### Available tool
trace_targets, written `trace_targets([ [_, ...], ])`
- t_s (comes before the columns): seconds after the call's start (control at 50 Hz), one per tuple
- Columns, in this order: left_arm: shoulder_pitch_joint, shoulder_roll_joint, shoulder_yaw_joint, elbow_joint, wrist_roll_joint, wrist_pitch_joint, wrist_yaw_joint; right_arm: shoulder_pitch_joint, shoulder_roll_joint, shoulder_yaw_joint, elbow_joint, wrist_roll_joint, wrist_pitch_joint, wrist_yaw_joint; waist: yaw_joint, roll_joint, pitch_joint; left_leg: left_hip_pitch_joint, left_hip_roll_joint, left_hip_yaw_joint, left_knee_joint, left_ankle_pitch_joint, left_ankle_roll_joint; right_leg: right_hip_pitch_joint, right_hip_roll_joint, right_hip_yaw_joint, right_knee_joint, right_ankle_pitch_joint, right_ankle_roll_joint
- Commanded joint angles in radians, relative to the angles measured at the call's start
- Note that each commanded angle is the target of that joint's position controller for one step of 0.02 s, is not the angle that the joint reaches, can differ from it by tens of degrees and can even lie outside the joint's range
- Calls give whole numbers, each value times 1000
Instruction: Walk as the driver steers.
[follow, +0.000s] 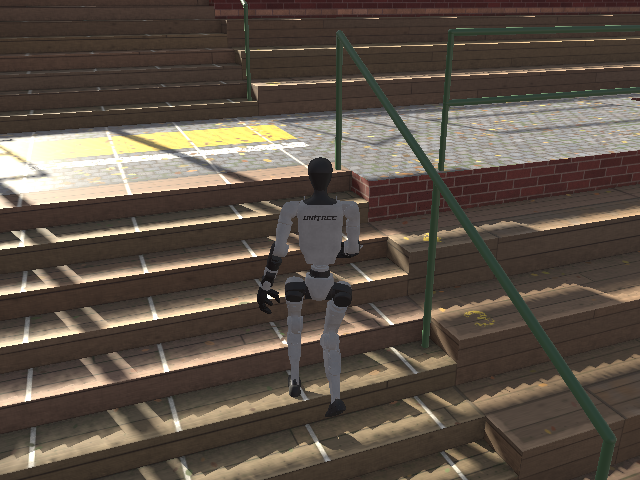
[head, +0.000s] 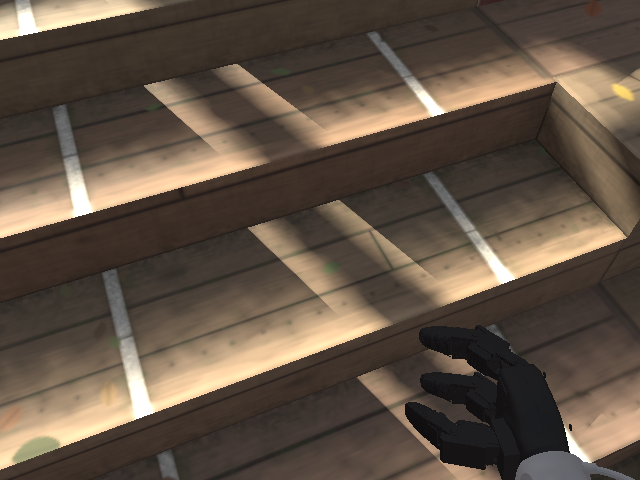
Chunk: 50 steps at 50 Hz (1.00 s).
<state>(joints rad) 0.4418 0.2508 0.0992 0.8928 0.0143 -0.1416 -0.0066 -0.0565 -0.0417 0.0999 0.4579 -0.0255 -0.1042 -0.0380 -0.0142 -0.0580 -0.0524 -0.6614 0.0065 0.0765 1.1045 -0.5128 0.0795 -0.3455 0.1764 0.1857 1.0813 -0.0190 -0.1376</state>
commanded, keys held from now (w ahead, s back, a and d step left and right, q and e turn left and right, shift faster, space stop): w+shift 0.22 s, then w+q+shift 0.78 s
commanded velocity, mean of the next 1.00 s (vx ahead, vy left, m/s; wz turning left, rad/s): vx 1.00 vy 0.00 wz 0.41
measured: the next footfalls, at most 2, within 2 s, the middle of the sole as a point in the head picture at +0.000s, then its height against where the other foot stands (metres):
right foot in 0.28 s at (384, 445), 0.15 m higher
left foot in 0.68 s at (293, 278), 0.15 m higher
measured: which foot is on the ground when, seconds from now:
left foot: down 0.00-0.26, up 0.28-0.66, down 0.68-0.98, up 1.00-1.00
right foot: up 0.00-0.26, down 0.28-0.68, up 0.70-0.98, down 1.00-1.00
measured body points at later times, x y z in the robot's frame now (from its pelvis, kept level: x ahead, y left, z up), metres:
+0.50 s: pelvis +0.46 +0.00 +0.23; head +0.45 +0.01 +0.68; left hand +0.46 +0.26 +0.09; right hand +0.66 -0.21 +0.17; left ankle +0.46 +0.13 -0.16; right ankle +0.41 -0.08 -0.50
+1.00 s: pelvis +0.89 +0.09 +0.43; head +0.93 +0.10 +0.88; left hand +1.12 +0.33 +0.44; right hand +0.95 -0.17 +0.30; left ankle +0.69 +0.07 -0.26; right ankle +0.99 +0.00 -0.22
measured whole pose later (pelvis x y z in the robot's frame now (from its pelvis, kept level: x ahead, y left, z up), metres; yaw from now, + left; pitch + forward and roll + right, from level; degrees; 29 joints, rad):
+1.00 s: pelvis +0.89 +0.09 +0.43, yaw +28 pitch +7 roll -1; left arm -0.11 0.04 -0.13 0.39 0.03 -0.10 0.05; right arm 0.52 -0.23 -0.09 0.94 0.03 -0.13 0.00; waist -0.05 0.06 -0.05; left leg -0.17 -0.18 -0.21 0.71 0.04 0.15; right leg -0.78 -0.01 -0.03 1.16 -0.45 -0.11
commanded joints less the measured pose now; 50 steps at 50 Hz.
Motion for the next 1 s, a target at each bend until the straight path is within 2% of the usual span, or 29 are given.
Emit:
trace_targets([
  [0.02,-258,-78,-29,-304,16,-55,-31,427,-260,-175,220,-52,5,9,-89,231,-281,905,388,-824,-565,760,287,-736,-13,49,984,-211,25],
  [0.08,-426,-227,-117,-404,57,36,9,440,-61,-136,418,-15,-34,41,23,-3,101,631,291,-495,-742,155,95,-1056,-94,42,1230,-460,-56],
  [0.12,-597,-181,-132,-490,16,65,10,381,-46,-116,477,-13,-52,38,77,12,332,318,200,-156,-948,372,18,-983,-112,-29,861,-581,-38],
  [0.16,-733,-179,-140,-558,15,68,27,516,-83,-114,566,-13,-59,31,39,85,339,335,200,-50,-1073,848,51,-973,-102,-178,863,-679,-29],
  [0.2,-559,-134,-153,-527,-2,69,9,433,-210,-129,554,38,-55,18,173,39,211,125,104,144,-1150,1082,59,-447,-158,-349,401,-562,-25],
  [0.22,-447,-82,-144,-465,-23,68,-16,499,-277,-137,513,97,-71,10,158,-44,-28,49,117,66,-1108,1430,107,95,-104,-441,197,-241,-10],
  [0.26,18,37,-61,-383,-14,101,23,383,-618,-228,417,115,-132,34,430,156,-386,231,197,-19,-609,2004,121,583,-54,-327,-10,-213,38],
  [0.28,66,132,-11,-328,12,107,20,324,-547,-246,384,82,-126,39,424,127,-439,312,138,-98,-171,1650,52,576,-100,-138,-222,-219,-18],
  [0.3,-35,261,16,-314,49,82,6,401,-328,-211,338,68,-113,73,263,-221,-475,142,-122,-137,509,316,-19,586,-435,343,-436,142,-159],
  [0.32,-60,206,17,-331,61,86,0,425,-305,-214,268,49,-98,71,222,-69,-579,16,-137,-310,853,355,-2,561,-523,580,-582,23,-173],
  [0.34,-157,182,17,-271,46,70,-9,361,-221,-197,185,40,-73,55,143,-17,-426,-133,-82,-229,990,380,-2,463,-519,580,-664,-240,-162],
  [0.38,-143,6,-25,-116,20,28,-16,250,-65,-137,106,-30,-29,49,51,109,-84,-400,-14,-194,1131,312,70,269,-440,296,-667,-278,-97],
  [0.44,-124,-121,-64,-3,39,-1,-9,298,-5,-102,120,6,39,59,-66,90,63,-491,-13,-231,1177,224,98,59,-424,-3,-756,-205,-19],
  [0.5,-88,-83,-74,104,32,-21,-27,32,58,-63,-11,30,77,10,-104,24,207,-675,-22,-187,1233,71,134,-79,-435,-186,-956,-297,56],
  [0.54,-119,-52,-89,92,2,-11,-13,-45,-32,-58,-32,48,87,4,-113,91,253,-383,-39,-9,711,180,102,-303,-334,-386,-1135,-30,79],
  [0.58,-203,57,-86,42,-43,-23,25,192,-122,-90,81,42,91,22,-207,48,-11,110,-88,125,581,328,96,-251,-286,-530,-1065,809,51],
  [0.64,-243,309,-4,-63,-90,-43,53,407,-242,-135,139,8,83,13,-299,-30,-289,296,-120,166,218,200,95,231,-392,-435,-529,1760,42],
  [0.66,-252,310,10,-121,-71,-22,35,456,-293,-152,142,29,59,12,-285,-47,-352,421,-143,85,-67,182,89,282,-396,-395,-215,1712,44],
  [0.68,-310,249,19,-169,-64,-5,17,471,-311,-179,148,67,46,28,-297,102,-315,572,-122,-149,-553,319,138,123,-258,-363,257,919,59],
  [0.7,-303,56,-33,-232,61,0,-17,346,-320,-201,203,64,43,34,-118,242,-53,612,-108,-315,-529,772,175,-368,-132,-231,675,-138,102],
  [0.72,-230,-35,-61,-321,84,-20,-16,342,-390,-200,176,42,61,32,-40,190,-219,836,43,-589,-440,1268,319,-629,-105,-126,1049,-212,117],
  [0.74,-283,-41,-78,-393,69,-23,-18,393,-378,-195,200,10,76,12,-44,131,-309,868,125,-863,-627,661,375,-787,-87,-100,1181,-280,109],
  [0.78,-493,-189,-150,-504,103,-20,-6,523,-299,-179,321,-14,45,25,-26,21,76,689,85,-801,-730,389,274,-1156,-128,-125,1423,-430,70],
  [0.84,-587,-140,-166,-574,68,40,36,427,-222,-151,361,6,-9,51,62,-1,289,149,-22,-442,-848,585,85,-923,-181,-245,1011,-541,72],
  [0.88,-697,-109,-175,-666,66,67,55,478,-285,-163,401,9,-21,39,39,54,225,85,-19,-446,-999,789,121,-737,-212,-282,787,-620,71],
  [0.92,-480,-55,-163,-586,24,55,68,380,-325,-186,349,69,-7,2,138,-40,-11,-100,-80,-323,-946,1484,157,81,-127,-359,225,-422,90],
  [0.96,-133,52,-94,-514,-3,79,100,267,-536,-267,281,77,-77,19,329,154,-384,223,82,-469,-516,2221,118,356,-150,-164,24,-266,56],
  [0.98,53,163,-49,-426,29,46,84,204,-493,-276,245,90,-105,33,391,-47,-504,266,-38,-409,-69,2076,-3,530,-254,-2,-300,-353,-3],
  [1.0,39,183,-23,-320,-14,39,66,93,-340,-239,222,28,-124,58,379,-309,-420,152,-197,-281,388,636,-20,597,-332,44,-438,107,-59],
])
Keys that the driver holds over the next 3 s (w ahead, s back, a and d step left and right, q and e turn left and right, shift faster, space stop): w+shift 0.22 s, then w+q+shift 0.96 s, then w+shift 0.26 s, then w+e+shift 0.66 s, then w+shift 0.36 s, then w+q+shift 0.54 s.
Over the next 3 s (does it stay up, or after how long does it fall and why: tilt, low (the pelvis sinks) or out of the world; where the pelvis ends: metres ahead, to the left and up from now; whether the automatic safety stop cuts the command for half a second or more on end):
stays up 2.64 0.87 0.78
